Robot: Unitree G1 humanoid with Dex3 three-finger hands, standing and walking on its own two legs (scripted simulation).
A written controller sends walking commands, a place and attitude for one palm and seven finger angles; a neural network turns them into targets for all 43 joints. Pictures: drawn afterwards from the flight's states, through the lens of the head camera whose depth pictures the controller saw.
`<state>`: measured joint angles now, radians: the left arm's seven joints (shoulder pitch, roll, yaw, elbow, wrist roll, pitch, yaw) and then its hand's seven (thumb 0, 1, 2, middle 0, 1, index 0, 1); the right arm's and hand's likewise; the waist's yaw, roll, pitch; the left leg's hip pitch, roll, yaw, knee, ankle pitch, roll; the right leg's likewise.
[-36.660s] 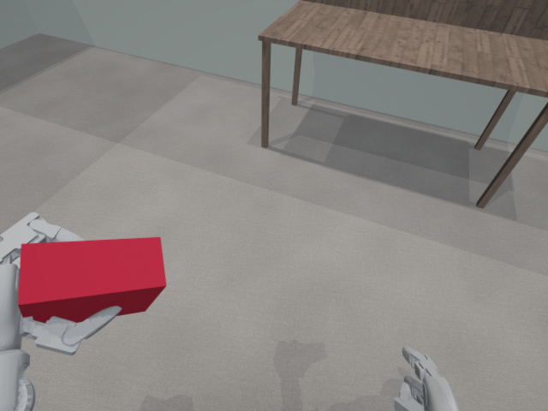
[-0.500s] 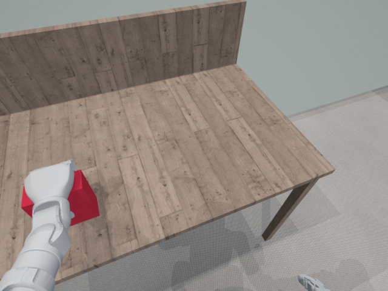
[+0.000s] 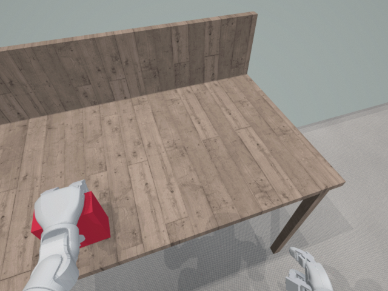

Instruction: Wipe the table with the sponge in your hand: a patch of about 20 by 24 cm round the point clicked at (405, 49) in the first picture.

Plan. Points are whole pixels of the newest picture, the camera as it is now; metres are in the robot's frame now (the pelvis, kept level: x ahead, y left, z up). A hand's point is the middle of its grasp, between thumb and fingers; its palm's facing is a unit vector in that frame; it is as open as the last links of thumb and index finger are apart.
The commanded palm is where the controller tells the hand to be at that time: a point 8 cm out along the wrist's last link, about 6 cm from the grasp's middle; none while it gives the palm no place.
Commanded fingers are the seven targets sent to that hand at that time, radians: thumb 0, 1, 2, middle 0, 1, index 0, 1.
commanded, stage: wipe back along the first lane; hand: left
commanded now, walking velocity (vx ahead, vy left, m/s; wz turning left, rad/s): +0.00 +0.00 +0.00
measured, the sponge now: (78, 228) +0.25 +0.30 -0.06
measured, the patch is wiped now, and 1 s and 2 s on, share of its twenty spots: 1.00 1.00 1.00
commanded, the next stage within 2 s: lift the sponge slowly off the table in 0.16 s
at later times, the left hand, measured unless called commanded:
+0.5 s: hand (74, 227) +0.24 +0.29 -0.01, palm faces -0.07 -0.05 -1.00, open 9.9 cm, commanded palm +0.21 +0.27 +0.03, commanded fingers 0.00 0.10 1.30 -1.20 -1.60 -1.20 -1.60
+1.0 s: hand (72, 230) +0.23 +0.28 +0.00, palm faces -0.09 -0.11 -0.99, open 9.9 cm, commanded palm +0.21 +0.28 +0.07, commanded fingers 0.00 0.10 1.30 -1.20 -1.60 -1.20 -1.60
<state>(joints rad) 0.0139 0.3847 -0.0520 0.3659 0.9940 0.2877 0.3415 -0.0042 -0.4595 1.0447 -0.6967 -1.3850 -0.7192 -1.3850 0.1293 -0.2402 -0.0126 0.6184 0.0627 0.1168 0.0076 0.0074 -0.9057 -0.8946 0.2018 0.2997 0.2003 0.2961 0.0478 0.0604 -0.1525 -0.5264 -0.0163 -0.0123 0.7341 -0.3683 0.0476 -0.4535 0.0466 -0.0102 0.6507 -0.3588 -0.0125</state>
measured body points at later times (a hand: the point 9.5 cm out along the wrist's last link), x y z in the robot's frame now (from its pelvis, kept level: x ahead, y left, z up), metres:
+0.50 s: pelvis -0.01 -0.01 +0.00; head +0.00 -0.02 +0.45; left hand +0.24 +0.29 +0.04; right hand +0.18 -0.24 -0.10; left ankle -0.01 +0.08 -0.72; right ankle -0.02 -0.12 -0.72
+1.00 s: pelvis -0.01 -0.01 +0.01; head +0.00 -0.03 +0.46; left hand +0.23 +0.29 +0.05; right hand +0.20 -0.24 -0.09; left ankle -0.01 +0.08 -0.72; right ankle -0.02 -0.12 -0.72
